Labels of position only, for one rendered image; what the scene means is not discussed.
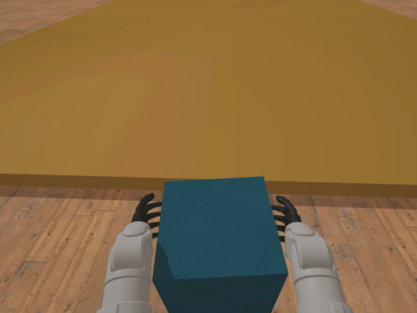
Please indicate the left robot hand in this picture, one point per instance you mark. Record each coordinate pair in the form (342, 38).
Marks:
(143, 208)

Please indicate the robot left forearm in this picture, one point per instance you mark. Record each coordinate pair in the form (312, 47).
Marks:
(128, 274)

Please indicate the robot right forearm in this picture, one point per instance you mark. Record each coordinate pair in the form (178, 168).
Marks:
(315, 276)

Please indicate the carton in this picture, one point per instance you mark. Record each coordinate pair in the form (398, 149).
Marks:
(218, 248)

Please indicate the right robot hand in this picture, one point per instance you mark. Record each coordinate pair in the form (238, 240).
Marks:
(290, 214)

